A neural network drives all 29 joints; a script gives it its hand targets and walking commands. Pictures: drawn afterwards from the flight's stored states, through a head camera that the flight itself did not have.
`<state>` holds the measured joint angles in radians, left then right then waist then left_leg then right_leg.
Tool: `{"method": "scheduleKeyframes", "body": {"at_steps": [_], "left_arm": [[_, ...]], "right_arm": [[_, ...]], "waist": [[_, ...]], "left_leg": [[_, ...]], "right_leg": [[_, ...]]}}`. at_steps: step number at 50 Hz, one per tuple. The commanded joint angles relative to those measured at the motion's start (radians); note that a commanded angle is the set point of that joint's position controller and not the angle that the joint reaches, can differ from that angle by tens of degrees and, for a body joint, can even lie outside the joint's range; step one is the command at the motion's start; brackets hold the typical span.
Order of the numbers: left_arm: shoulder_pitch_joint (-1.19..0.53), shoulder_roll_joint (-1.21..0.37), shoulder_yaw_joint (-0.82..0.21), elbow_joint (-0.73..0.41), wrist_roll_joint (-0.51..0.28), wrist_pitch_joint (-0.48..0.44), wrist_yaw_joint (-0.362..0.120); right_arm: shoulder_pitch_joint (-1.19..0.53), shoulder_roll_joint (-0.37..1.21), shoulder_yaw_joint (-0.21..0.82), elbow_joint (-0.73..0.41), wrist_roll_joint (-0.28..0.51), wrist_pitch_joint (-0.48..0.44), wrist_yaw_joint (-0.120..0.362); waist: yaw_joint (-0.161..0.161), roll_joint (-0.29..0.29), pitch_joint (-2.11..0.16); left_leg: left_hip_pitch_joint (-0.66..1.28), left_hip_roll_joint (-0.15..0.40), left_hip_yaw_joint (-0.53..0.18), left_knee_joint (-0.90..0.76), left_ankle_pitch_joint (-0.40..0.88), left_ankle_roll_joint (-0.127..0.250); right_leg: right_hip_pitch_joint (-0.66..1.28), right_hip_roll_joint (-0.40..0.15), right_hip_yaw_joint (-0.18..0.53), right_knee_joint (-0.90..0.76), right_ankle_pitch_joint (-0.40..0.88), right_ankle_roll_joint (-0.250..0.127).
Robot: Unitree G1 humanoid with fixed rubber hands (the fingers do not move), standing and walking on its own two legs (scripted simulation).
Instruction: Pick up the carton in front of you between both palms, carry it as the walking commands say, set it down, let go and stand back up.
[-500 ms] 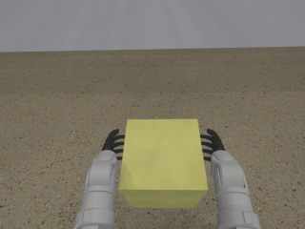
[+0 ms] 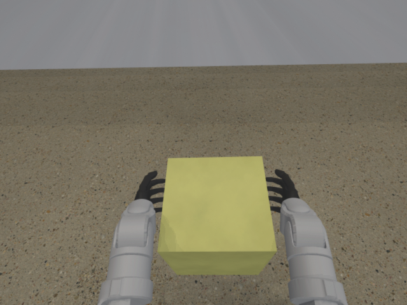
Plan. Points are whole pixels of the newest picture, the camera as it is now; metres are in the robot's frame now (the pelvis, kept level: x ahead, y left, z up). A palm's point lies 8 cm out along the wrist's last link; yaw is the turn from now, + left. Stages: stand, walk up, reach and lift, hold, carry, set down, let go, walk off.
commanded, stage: carry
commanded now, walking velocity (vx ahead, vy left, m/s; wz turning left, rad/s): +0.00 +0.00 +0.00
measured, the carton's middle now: (216, 220) +0.32 +0.00 -0.06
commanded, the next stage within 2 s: hold in 0.52 s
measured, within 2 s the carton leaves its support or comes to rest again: neither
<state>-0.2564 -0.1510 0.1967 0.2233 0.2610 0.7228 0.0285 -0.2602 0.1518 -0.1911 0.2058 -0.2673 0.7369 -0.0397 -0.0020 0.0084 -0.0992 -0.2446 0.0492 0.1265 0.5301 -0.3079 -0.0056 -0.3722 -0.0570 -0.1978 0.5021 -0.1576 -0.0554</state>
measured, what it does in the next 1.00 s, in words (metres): stands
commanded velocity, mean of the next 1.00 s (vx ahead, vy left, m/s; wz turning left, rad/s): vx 0.00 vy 0.00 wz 0.00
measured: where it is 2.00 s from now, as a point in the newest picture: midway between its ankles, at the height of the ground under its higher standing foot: outside the picture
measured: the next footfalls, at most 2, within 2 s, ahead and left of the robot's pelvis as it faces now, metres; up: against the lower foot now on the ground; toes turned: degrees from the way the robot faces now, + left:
none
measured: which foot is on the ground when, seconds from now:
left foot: down 0.00-1.00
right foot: down 0.00-1.00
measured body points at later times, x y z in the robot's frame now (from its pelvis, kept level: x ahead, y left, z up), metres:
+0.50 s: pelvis +0.00 -0.01 +0.00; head -0.02 -0.01 +0.45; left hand +0.30 +0.15 +0.04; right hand +0.31 -0.16 +0.04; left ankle -0.02 +0.12 -0.73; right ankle +0.07 -0.09 -0.73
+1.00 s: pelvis -0.02 +0.01 -0.01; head +0.00 -0.03 +0.44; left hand +0.33 +0.14 +0.01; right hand +0.34 -0.15 +0.00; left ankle -0.02 +0.12 -0.73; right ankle +0.07 -0.09 -0.73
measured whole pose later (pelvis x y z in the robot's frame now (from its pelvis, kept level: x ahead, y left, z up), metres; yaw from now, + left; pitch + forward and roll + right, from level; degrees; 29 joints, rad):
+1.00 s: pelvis -0.02 +0.01 -0.01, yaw +0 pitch -3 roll +0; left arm -0.54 -0.25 0.52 0.58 0.46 0.48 0.03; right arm -0.57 0.17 -0.49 0.56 -0.44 0.52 0.02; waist -0.01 0.07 0.08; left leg -0.24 -0.05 -0.05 0.63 -0.34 0.02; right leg -0.36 0.03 -0.01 0.59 -0.18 -0.04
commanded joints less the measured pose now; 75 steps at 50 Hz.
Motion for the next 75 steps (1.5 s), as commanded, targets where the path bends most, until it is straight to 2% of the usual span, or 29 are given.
{"method": "scheduleKeyframes", "body": {"at_steps": [1,26,27,29,33,35,37,38,39,40,42,43,48,50,51,54,58,59,60,61,62,63,64,65,68,69,72,73,75], "left_arm": [[-0.491,-0.903,-0.555,-0.06,-0.257,-0.04,-0.257],[-0.437,-0.916,-0.552,-0.089,-0.285,-0.042,-0.256],[-0.448,-0.949,-0.526,-0.069,-0.265,-0.05,-0.273],[-0.411,-0.931,-0.52,-0.046,-0.248,-0.076,-0.265],[-0.485,-0.889,-0.429,0.034,-0.195,-0.085,-0.275],[-0.499,-0.952,-0.493,0.001,-0.261,-0.107,-0.28],[-0.524,-0.943,-0.453,0.048,-0.215,-0.117,-0.273],[-0.608,-0.927,-0.448,0.13,-0.225,-0.123,-0.273],[-0.562,-0.947,-0.387,0.127,-0.183,-0.135,-0.276],[-0.628,-0.984,-0.392,0.18,-0.193,-0.146,-0.27],[-0.661,-0.902,-0.245,0.312,-0.089,-0.163,-0.267],[-0.696,-0.967,-0.197,0.365,-0.102,-0.176,-0.268],[-0.802,-0.852,-0.081,0.364,0.02,-0.274,-0.193],[-0.741,-0.768,0.096,0.512,0.118,-0.306,-0.176],[-0.754,-0.731,0.062,0.495,0.091,-0.332,-0.163],[-0.826,-0.723,0.043,0.411,0.057,-0.401,-0.14],[-0.763,-0.717,-0.023,0.413,0.039,-0.555,-0.15],[-0.836,-0.7,-0.072,0.413,0.006,-0.59,-0.152],[-0.852,-0.703,-0.089,0.424,-0.01,-0.619,-0.162],[-0.864,-0.742,-0.183,0.401,-0.049,-0.635,-0.157],[-0.856,-0.741,-0.21,0.404,-0.06,-0.647,-0.161],[-0.858,-0.776,-0.233,0.396,-0.074,-0.652,-0.151],[-0.927,-0.744,-0.279,0.341,-0.085,-0.654,-0.142],[-0.892,-0.784,-0.327,0.288,-0.105,-0.649,-0.134],[-0.964,-0.771,-0.417,0.284,-0.165,-0.643,-0.144],[-0.991,-0.8,-0.416,0.201,-0.158,-0.634,-0.146],[-1.075,-0.801,-0.423,0.182,-0.197,-0.575,-0.142],[-1.083,-0.844,-0.399,0.246,-0.214,-0.567,-0.144],[-1.07,-0.812,-0.343,0.313,-0.145,-0.517,-0.164]], "right_arm": [[-0.421,0.9,0.513,-0.001,0.232,-0.034,0.251],[-0.413,0.939,0.562,-0.051,0.28,-0.039,0.252],[-0.345,0.955,0.521,-0.026,0.262,-0.048,0.261],[-0.376,0.931,0.524,-0.046,0.249,-0.074,0.252],[-0.412,0.904,0.424,0.086,0.191,-0.065,0.267],[-0.462,0.977,0.566,-0.076,0.268,-0.071,0.267],[-0.537,0.967,0.521,-0.009,0.247,-0.086,0.284],[-0.555,0.978,0.471,0.046,0.239,-0.092,0.273],[-0.626,0.952,0.474,0.04,0.228,-0.101,0.277],[-0.626,0.931,0.43,0.138,0.202,-0.099,0.275],[-0.657,0.964,0.335,0.255,0.151,-0.121,0.292],[-0.732,0.855,0.265,0.269,0.102,-0.144,0.302],[-0.826,0.753,0.082,0.419,0.037,-0.247,0.285],[-0.822,0.636,-0.027,0.494,-0.07,-0.28,0.251],[-0.815,0.656,0.009,0.505,-0.049,-0.302,0.246],[-0.748,0.628,-0.036,0.565,-0.068,-0.374,0.245],[-0.719,0.625,0.064,0.606,-0.087,-0.528,0.227],[-0.729,0.68,0.094,0.561,-0.06,-0.586,0.213],[-0.796,0.711,0.131,0.518,-0.035,-0.606,0.198],[-0.776,0.724,0.174,0.56,-0.027,-0.61,0.187],[-0.823,0.751,0.241,0.502,0.035,-0.626,0.178],[-0.812,0.751,0.26,0.496,0.051,-0.633,0.178],[-0.896,0.737,0.308,0.481,0.077,-0.63,0.178],[-0.857,0.827,0.362,0.443,0.095,-0.626,0.179],[-0.962,0.738,0.446,0.346,0.116,-0.634,0.168],[-0.899,0.791,0.427,0.404,0.115,-0.603,0.168],[-0.938,0.723,0.388,0.384,0.104,-0.558,0.168],[-0.981,0.794,0.441,0.469,0.135,-0.529,0.181],[-1.034,0.789,0.36,0.501,0.113,-0.504,0.217]], "waist": [[0.006,0.005,-0.233],[0.009,-0.011,-0.233],[-0.029,0.064,-0.198],[-0.027,0.035,-0.233],[-0.019,0.004,-0.037],[-0.025,-0.023,-0.182],[0.008,-0.045,-0.12],[-0.033,-0.05,-0.103],[0.02,0.025,-0.109],[-0.031,-0.009,-0.072],[0.037,-0.004,0.01],[-0.041,0.02,-0.002],[0.029,0.026,0.0],[-0.012,0.024,0.01],[0.064,-0.045,-0.003],[-0.017,-0.006,-0.123],[0.03,-0.047,-0.364],[-0.04,-0.103,-0.41],[0.006,-0.086,-0.53],[-0.018,-0.081,-0.586],[0.05,-0.032,-0.648],[0.011,-0.017,-0.776],[0.066,-0.047,-0.861],[0.019,-0.091,-0.986],[-0.012,-0.093,-1.086],[0.041,-0.054,-1.124],[-0.054,0.006,-1.133],[0.007,-0.076,-0.972],[0.046,-0.052,-0.892]], "left_leg": [[0.002,0.112,-0.096,-0.11,0.089,0.025],[-0.012,0.113,-0.106,-0.092,0.078,0.026],[-0.032,-0.148,-0.192,-0.181,0.218,0.027],[-0.075,-0.131,-0.219,-0.19,0.225,0.046],[-0.236,-0.111,-0.242,-0.204,-0.049,0.055],[-0.11,-0.12,-0.247,-0.216,0.026,0.059],[-0.161,-0.104,-0.266,-0.228,-0.034,0.08],[-0.155,-0.1,-0.258,-0.209,-0.007,0.078],[-0.174,-0.109,-0.257,-0.221,0.007,0.076],[-0.231,-0.099,-0.263,-0.181,-0.068,0.069],[-0.191,-0.114,-0.263,-0.197,-0.11,0.084],[-0.254,-0.098,-0.263,-0.183,-0.169,0.068],[-0.359,-0.094,-0.269,-0.087,-0.109,0.05],[-0.427,-0.115,-0.232,-0.015,-0.136,0.036],[-0.335,-0.116,-0.244,-0.031,-0.106,0.063],[-0.436,-0.138,-0.212,0.101,0.023,0.025],[-0.699,-0.183,-0.174,0.219,0.156,-0.013],[-0.722,-0.177,-0.188,0.269,0.127,-0.005],[-0.788,-0.199,-0.162,0.315,0.114,-0.009],[-0.826,-0.186,-0.184,0.328,0.19,-0.007],[-0.844,-0.194,-0.177,0.367,0.24,-0.012],[-0.905,-0.201,-0.162,0.409,0.186,-0.033],[-1.033,-0.212,-0.166,0.427,0.199,-0.03],[-0.905,-0.212,-0.175,0.433,0.253,-0.026],[-1.105,-0.226,-0.156,0.544,0.196,-0.054],[-1.069,-0.225,-0.146,0.544,0.187,-0.045],[-1.029,-0.237,-0.133,0.612,0.045,-0.056],[-1.104,-0.215,-0.154,0.615,0.025,-0.044],[-1.17,-0.228,-0.138,0.628,-0.052,-0.038]], "right_leg": [[0.157,-0.134,0.149,-0.063,0.117,0.019],[0.179,-0.119,0.138,-0.104,0.066,0.017],[0.503,0.1,0.286,-0.127,0.26,0.021],[0.622,0.096,0.309,-0.089,0.335,0.022],[0.644,0.071,0.334,-0.144,-0.013,0.001],[0.622,0.093,0.299,-0.122,0.053,0.035],[0.637,0.104,0.292,-0.066,0.048,0.044],[0.603,0.103,0.303,-0.074,0.053,0.043],[0.529,0.114,0.285,-0.078,0.042,0.039],[0.626,0.095,0.308,-0.06,-0.014,0.027],[0.467,0.093,0.287,-0.053,-0.07,0.041],[0.429,0.109,0.272,-0.04,-0.115,0.018],[0.337,0.11,0.278,0.065,-0.065,0.006],[0.287,0.102,0.301,0.078,-0.151,0.011],[0.197,0.127,0.261,0.099,-0.114,0.027],[0.086,0.134,0.276,0.17,0.006,0.012],[0.131,0.121,0.307,0.306,0.277,0.025],[0.072,0.133,0.322,0.358,0.32,0.032],[0.084,0.128,0.322,0.4,0.33,0.045],[0.062,0.142,0.3,0.446,0.368,0.048],[0.051,0.127,0.335,0.477,0.435,0.051],[0.138,0.128,0.35,0.508,0.478,0.042],[0.168,0.143,0.339,0.57,0.485,0.046],[0.14,0.15,0.33,0.586,0.539,0.054],[0.067,0.14,0.307,0.684,0.537,0.05],[0.096,0.146,0.33,0.668,0.516,0.047],[-0.141,0.185,0.27,0.69,0.208,0.043],[-0.212,0.177,0.272,0.695,0.136,0.052],[-0.33,0.174,0.275,0.684,0.022,0.051]]}}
